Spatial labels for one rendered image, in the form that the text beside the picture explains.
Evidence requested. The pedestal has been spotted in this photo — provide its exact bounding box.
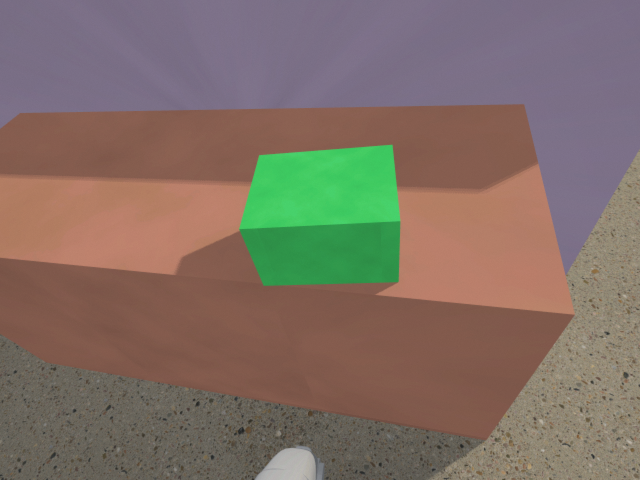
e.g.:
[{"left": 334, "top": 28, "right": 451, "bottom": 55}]
[{"left": 0, "top": 104, "right": 575, "bottom": 440}]

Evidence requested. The carton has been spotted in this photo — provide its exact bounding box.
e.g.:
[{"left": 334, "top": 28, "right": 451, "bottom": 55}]
[{"left": 239, "top": 145, "right": 400, "bottom": 286}]

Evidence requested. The robot left thigh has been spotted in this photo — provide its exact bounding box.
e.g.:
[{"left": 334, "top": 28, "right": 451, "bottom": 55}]
[{"left": 255, "top": 448, "right": 325, "bottom": 480}]

